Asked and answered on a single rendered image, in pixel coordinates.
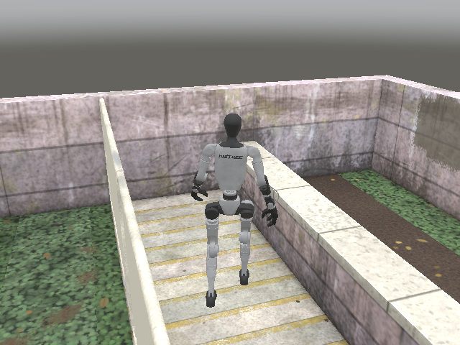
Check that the robot left forearm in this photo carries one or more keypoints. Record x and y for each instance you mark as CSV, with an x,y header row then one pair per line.
x,y
196,184

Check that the left robot upper arm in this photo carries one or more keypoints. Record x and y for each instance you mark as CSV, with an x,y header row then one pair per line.
x,y
208,151

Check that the left robot hand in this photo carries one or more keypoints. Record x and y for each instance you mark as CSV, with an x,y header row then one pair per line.
x,y
194,195

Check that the right robot shin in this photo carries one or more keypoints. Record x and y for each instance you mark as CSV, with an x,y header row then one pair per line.
x,y
244,255

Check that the right robot foot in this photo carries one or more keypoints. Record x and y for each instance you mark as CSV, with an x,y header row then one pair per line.
x,y
243,279

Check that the right robot upper arm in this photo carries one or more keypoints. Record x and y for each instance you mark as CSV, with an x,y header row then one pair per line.
x,y
257,163

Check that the right robot hand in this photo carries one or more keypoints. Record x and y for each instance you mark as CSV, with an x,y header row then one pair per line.
x,y
273,215

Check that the robot right forearm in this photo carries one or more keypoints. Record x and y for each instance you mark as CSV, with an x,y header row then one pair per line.
x,y
267,195

